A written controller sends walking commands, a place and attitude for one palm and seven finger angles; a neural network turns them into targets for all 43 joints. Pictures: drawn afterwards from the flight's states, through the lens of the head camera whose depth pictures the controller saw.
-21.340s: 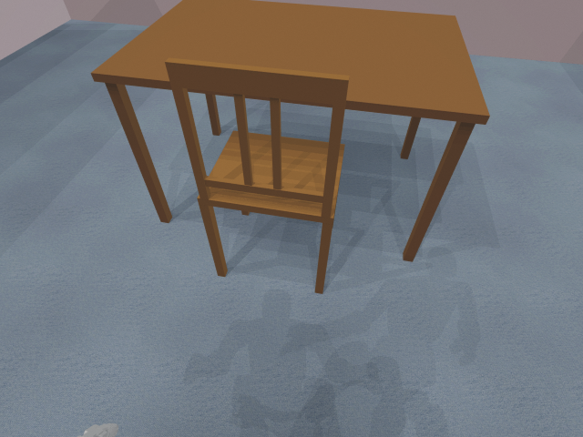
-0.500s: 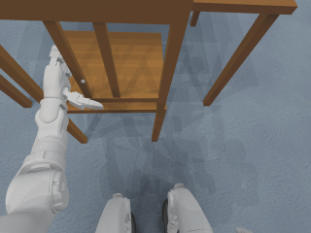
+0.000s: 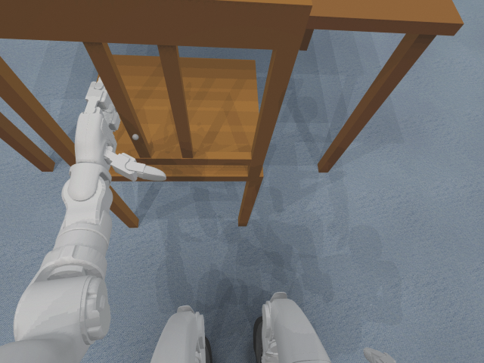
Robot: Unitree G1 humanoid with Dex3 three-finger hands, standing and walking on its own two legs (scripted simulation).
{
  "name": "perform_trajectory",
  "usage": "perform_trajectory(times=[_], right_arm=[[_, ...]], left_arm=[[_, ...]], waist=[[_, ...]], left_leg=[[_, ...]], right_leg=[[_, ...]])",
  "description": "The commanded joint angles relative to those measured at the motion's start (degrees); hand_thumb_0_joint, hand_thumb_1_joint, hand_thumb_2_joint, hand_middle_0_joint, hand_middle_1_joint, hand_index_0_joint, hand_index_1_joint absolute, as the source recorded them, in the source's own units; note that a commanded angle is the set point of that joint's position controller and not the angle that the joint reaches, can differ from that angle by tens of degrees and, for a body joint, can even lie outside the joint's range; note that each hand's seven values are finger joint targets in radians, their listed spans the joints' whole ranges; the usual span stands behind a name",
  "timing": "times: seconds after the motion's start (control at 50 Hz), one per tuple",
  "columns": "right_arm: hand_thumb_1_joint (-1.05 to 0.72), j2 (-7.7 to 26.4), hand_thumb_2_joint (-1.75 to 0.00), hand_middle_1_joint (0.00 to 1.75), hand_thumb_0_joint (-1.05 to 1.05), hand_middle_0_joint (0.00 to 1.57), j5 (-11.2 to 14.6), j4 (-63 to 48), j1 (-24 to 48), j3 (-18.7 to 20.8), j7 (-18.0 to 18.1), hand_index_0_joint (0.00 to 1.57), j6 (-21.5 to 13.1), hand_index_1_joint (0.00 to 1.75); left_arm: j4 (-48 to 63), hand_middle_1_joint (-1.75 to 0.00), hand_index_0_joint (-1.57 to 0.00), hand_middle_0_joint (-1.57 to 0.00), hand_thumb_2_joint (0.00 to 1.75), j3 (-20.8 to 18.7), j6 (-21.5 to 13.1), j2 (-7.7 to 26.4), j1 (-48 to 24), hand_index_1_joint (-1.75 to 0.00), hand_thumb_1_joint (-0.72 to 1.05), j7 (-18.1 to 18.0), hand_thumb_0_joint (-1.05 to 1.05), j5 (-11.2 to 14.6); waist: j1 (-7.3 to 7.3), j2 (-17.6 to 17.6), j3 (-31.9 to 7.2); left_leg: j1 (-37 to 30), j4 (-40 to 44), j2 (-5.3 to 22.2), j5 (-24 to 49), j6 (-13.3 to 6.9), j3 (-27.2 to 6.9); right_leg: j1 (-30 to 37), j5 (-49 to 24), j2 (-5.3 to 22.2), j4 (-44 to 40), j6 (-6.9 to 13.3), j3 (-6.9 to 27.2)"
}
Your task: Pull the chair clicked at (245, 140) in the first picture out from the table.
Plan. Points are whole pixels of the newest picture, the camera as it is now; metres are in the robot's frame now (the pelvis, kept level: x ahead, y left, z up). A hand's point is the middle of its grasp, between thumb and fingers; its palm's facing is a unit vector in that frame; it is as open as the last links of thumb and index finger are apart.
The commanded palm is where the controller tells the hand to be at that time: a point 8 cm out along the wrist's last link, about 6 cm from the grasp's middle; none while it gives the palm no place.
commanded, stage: hook a spindle and tug to test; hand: left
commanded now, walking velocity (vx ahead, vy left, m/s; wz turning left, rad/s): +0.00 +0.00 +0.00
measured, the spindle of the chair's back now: (126, 111) +0.52 +0.17 +0.02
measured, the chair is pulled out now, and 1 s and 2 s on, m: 0.00 0.00 0.04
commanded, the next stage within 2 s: step backward, pulling the chair out in 1.34 s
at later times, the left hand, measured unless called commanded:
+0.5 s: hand (137, 132) +0.48 +0.15 +0.02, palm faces +0.01 -1.00 -0.02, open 9.8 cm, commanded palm +0.45 +0.19 +0.02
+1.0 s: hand (138, 133) +0.48 +0.15 +0.02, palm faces -0.01 -1.00 -0.02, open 5.6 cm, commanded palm +0.43 +0.19 +0.02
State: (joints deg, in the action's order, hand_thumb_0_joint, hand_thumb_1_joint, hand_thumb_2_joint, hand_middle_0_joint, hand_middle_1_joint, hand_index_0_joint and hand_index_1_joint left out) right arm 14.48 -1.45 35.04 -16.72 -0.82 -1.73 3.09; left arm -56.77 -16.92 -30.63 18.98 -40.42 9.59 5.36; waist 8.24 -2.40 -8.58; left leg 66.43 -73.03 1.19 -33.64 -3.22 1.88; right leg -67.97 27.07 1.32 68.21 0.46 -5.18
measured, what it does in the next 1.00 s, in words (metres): stands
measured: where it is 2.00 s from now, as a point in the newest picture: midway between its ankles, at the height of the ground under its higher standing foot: outside the picture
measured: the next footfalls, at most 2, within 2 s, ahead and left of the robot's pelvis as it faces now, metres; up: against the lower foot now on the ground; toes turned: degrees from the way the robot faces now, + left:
none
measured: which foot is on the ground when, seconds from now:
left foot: down 0.00-1.00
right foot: down 0.00-1.00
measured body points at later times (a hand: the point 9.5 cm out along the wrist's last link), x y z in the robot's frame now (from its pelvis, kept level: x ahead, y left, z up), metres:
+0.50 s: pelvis +0.00 +0.00 +0.00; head +0.16 +0.01 +0.42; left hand +0.47 +0.20 +0.03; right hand +0.05 -0.26 -0.12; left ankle +0.00 +0.08 -0.62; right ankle +0.04 -0.12 -0.62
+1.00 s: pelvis +0.03 +0.00 +0.01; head +0.18 +0.01 +0.43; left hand +0.47 +0.20 +0.03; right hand +0.08 -0.26 -0.11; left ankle +0.00 +0.08 -0.62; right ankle +0.04 -0.12 -0.62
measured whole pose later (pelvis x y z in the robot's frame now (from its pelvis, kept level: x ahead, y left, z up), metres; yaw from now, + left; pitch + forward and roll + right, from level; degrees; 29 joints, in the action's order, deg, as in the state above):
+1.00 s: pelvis +0.03 +0.00 +0.01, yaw -1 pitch +28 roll -3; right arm 13.7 -0.7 33.0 -17.1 -0.1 -2.9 3.7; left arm -46.2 -16.0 -27.7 17.1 -32.1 7.5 7.6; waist 8.0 -2.3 -9.2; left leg 62.8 -69.5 1.7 -34.6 -2.9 2.6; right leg -65.1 28.0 0.3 65.3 0.4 -4.1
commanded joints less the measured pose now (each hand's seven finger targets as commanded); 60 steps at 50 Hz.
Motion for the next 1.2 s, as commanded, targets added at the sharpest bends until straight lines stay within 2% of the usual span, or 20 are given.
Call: perform_trajectory(times=[0.0,0.06,0.12,0.18,0.24,0.32,0.42,0.44,0.48,0.52,0.62,0.74,0.78,0.84,0.86,0.94,1.04,1.06,1.12,1.18], right_arm=[[-0.9,9.86,-0.9,0.3,0.0,0.2,0.04,-2.97,-8.51,3.71,0.48,0.2,-0.8,0.3],[-0.9,9.92,-0.9,0.3,0.0,0.2,-0.03,-3.09,-8.62,3.73,0.58,0.2,-0.96,0.3],[-0.9,9.9,-0.9,0.3,0.0,0.2,-0.12,-2.89,-8.45,3.58,0.77,0.2,-0.92,0.3],[-0.9,9.96,-0.9,0.3,0.0,0.2,-0.12,-2.66,-8.43,3.52,0.86,0.2,-0.95,0.3],[-0.9,10.1,-0.9,0.3,0.0,0.2,-0.03,-3.13,-8.76,3.61,0.77,0.2,-0.95,0.3],[-0.9,9.83,-0.9,0.3,0.0,0.2,0.14,-3.4,-8.77,3.71,0.53,0.2,-0.59,0.3],[-0.9,9.69,-0.9,0.3,0.0,0.2,0.24,-3.32,-8.9,3.85,0.38,0.2,-0.58,0.3],[-0.9,9.41,-0.9,0.3,0.0,0.2,0.23,-3.2,-8.95,3.76,0.3,0.2,-0.7,0.3],[-0.9,9.77,-0.9,0.3,0.0,0.2,0.14,-2.82,-8.95,3.81,0.24,0.2,-0.64,0.3],[-0.9,9.72,-0.9,0.3,0.0,0.2,-0.13,-2.83,-9.46,3.86,0.29,0.2,-0.61,0.3],[-0.9,9.42,-0.9,0.3,0.0,0.2,0.06,-3.72,-9.2,4.04,-0.07,0.2,-0.32,0.3],[-0.9,9.12,-0.9,0.3,0.0,0.2,0.63,-4.53,-8.67,4.15,-0.17,0.2,-0.39,0.3],[-0.9,9.37,-0.9,0.3,0.0,0.2,0.65,-4.37,-8.67,4.21,-0.1,0.2,-0.28,0.3],[-0.9,8.99,-0.9,0.3,0.0,0.2,0.7,-5.23,-8.58,4.29,-0.22,0.2,-0.56,0.3],[-0.9,8.71,-0.9,0.3,0.0,0.2,0.76,-5.41,-8.33,4.34,-0.44,0.2,-0.63,0.3],[-0.9,8.7,-0.9,0.3,0.0,0.2,0.87,-6.14,-8.21,4.5,-0.81,0.2,-0.74,0.3],[-0.9,8.21,-0.9,0.3,0.0,0.2,1.08,-6.77,-8.06,4.97,-1.13,0.2,-1.2,0.3],[-0.9,8.26,-0.9,0.3,0.0,0.2,1.1,-6.69,-8.16,5.1,-1.09,0.2,-1.28,0.3],[-0.9,7.78,-0.9,0.3,0.0,0.2,1.22,-6.96,-7.52,5.15,-1.34,0.2,-1.6,0.3],[-0.9,7.78,-0.9,0.3,0.0,0.2,1.39,-6.98,-7.13,5.13,-1.15,0.2,-1.94,0.3]], left_arm=[[10.81,-0.57,-0.22,-0.22,0.3,-0.93,-4.2,9.58,-21.69,-0.57,-0.5,-0.57,0.0,0.05],[11.93,-0.74,-0.27,-0.27,0.3,-1.44,-4.7,10.37,-23.38,-0.74,-0.5,-1.08,0.0,-0.15],[10.89,-0.9,-0.32,-0.32,0.3,-2.79,-4.87,12.21,-24.02,-0.9,-0.5,-1.19,0.0,-0.35],[10.41,-1.07,-0.38,-0.38,0.37,-1.74,-4.87,11.31,-25.15,-1.07,-0.33,-0.91,0.0,-0.52],[11.74,-1.23,-0.43,-0.43,0.44,-1.58,-4.54,11.18,-23.58,-1.23,-0.16,-0.43,0.0,-0.06],[13.09,-1.45,-0.5,-0.5,0.54,-0.97,-3.48,9.9,-21.44,-1.45,0.06,-0.27,0.0,0.5],[13.29,-1.45,-0.5,-0.5,0.66,-0.29,-3.2,8.85,-19.35,-1.45,0.34,-1.12,0.0,0.27],[13.1,-1.45,-0.5,-0.5,0.68,1.47,-3.34,6.85,-20.44,-1.45,0.4,-1.12,0.0,0.44],[11.53,-1.45,-0.5,-0.5,0.73,0.11,-3.57,8.58,-20.56,-1.45,0.51,-1.16,0.0,0.03],[12.51,-1.45,-0.5,-0.5,0.78,-1.2,-4.29,10.94,-20.97,-1.45,0.62,-1.11,0.0,-0.86],[14.93,-1.45,-0.5,-0.5,0.9,-0.83,-4.33,9.58,-16.6,-1.45,0.9,-0.24,0.0,0.07],[16.98,-1.45,-0.5,-0.5,0.9,0.66,-2.84,7.2,-11.55,-1.45,0.9,0.11,0.0,1.2],[16.47,-1.45,-0.5,-0.5,0.9,-0.7,-2.57,8.67,-10.19,-1.45,0.9,-0.03,0.0,1.26],[19.72,-1.45,-0.5,-0.5,0.9,-0.15,-2.99,7.97,-7.42,-1.45,0.9,-0.1,0.0,1.19],[19.88,-1.45,-0.5,-0.5,0.9,1.17,-2.77,5.87,-4.91,-1.45,0.9,0.06,0.0,1.23],[22.91,-1.45,-0.5,-0.5,0.9,1.28,-2.29,5.35,0.26,-1.45,0.9,-0.14,0.0,2.05],[28.02,-1.45,-0.5,-0.5,0.9,3.73,-1.78,2.38,3.95,-1.45,0.9,-0.74,0.0,2.16],[29.13,-1.45,-0.5,-0.5,0.9,2.72,-1.74,3.68,5.69,-1.45,0.9,-0.85,0.0,2.09],[31.55,-1.45,-0.5,-0.5,0.9,4.77,-1.3,1.18,8.76,-1.45,0.9,-0.98,0.0,2.29],[32.92,-1.45,-0.5,-0.5,0.9,4.03,-1.15,2.22,11.23,-1.45,0.9,-1.31,0.0,2.47]], waist=[[1.56,-3.35,-27.26],[1.34,-5.11,-28.79],[1.43,-3.95,-28.95],[1.97,-4.49,-29.04],[1.52,-5.09,-31.78],[1.01,-5.67,-31.6],[1.1,-2.91,-29.86],[1.97,-2.93,-28.66],[1.69,-2.38,-27.51],[1.04,-4.14,-29.24],[0.06,-5.01,-31.57],[-0.1,-4.32,-29.91],[-0.2,-1.89,-29.15],[-1.26,-3.63,-30.51],[-1.43,-4.95,-30.58],[-2.11,-3.15,-30.39],[-2.36,-3.79,-31.39],[-3.01,-4.39,-31.51],[-3.0,-3.28,-30.58],[-3.12,-1.53,-29.16]], left_leg=[[-19.26,8.8,-0.24,26.47,2.7,-6.53],[-20.08,8.62,-0.39,26.56,2.78,-6.35],[-18.15,8.0,-0.58,25.73,2.48,-5.92],[-18.46,7.93,-0.44,25.48,2.48,-6.18],[-20.52,8.04,-0.35,27.79,2.68,-6.4],[-21.35,8.53,-0.21,29.84,2.82,-6.27],[-19.62,8.92,-0.19,28.46,2.54,-5.97],[-19.59,8.96,-0.29,28.02,2.4,-5.89],[-18.09,8.89,-0.37,26.08,2.34,-5.68],[-18.41,8.59,-0.55,27.5,2.31,-5.39],[-21.04,8.8,-0.29,32.11,2.62,-5.4],[-21.54,9.64,-0.08,33.46,2.6,-5.15],[-19.58,9.57,-0.13,32.66,2.39,-4.83],[-21.22,10.0,-0.08,35.78,2.65,-4.84],[-22.76,9.98,0.08,37.74,2.85,-4.72],[-22.87,10.32,0.38,40.73,2.96,-4.79],[-25.1,10.43,0.65,44.76,3.22,-4.72],[-25.9,10.7,0.97,46.82,3.69,-5.02],[-25.29,10.85,0.78,45.9,3.37,-4.49],[-23.4,11.02,0.52,44.04,3.03,-3.93]], right_leg=[[14.48,-15.28,-1.97,-5.72,1.03,2.8],[14.63,-15.42,-1.91,-5.51,1.11,3.04],[16.15,-16.06,-1.97,-5.47,1.06,3.45],[15.01,-15.59,-1.87,-5.31,1.02,3.3],[16.06,-16.9,-2.0,-5.16,1.16,3.18],[16.84,-18.5,-2.02,-5.8,1.14,3.08],[17.63,-18.52,-2.11,-6.19,1.04,3.13],[16.91,-18.24,-2.2,-6.39,0.99,3.07],[16.79,-16.89,-2.2,-6.38,1.03,3.15],[18.12,-18.45,-2.09,-5.96,1.24,3.58],[19.84,-21.83,-2.06,-6.06,1.33,3.53],[20.47,-22.84,-2.16,-6.63,1.28,3.25],[21.74,-23.76,-2.13,-6.68,1.12,3.5],[22.71,-25.41,-1.99,-6.28,1.31,3.53],[21.9,-25.74,-2.04,-6.46,1.25,3.43],[23.54,-27.84,-2.11,-6.55,1.31,3.25],[23.89,-30.26,-2.05,-6.53,1.24,3.09],[24.1,-30.92,-1.91,-6.29,1.36,2.94],[25.2,-31.76,-1.87,-6.9,1.2,3.08],[26.81,-32.99,-1.8,-6.87,1.25,3.42]])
